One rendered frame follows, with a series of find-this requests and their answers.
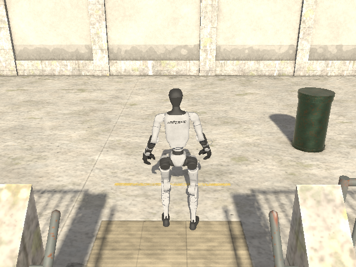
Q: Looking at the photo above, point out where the robot left upper arm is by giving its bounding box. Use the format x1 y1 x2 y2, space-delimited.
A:
150 113 165 144

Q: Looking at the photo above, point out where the robot right forearm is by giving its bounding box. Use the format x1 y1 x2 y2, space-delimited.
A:
199 133 210 151

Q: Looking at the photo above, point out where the left robot hand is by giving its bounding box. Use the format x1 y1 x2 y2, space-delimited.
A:
142 153 155 165

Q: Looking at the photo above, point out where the robot left forearm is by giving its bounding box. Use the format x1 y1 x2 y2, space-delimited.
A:
144 135 156 156

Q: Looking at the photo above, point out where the right robot hand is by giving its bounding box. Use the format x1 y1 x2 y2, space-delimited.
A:
199 149 211 160

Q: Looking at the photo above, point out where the robot right thigh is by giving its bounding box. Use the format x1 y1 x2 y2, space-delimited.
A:
186 155 199 195

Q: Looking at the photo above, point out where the robot left foot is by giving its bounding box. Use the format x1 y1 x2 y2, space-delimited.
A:
162 213 170 226

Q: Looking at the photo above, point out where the robot right upper arm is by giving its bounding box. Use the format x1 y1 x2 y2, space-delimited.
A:
188 112 205 142

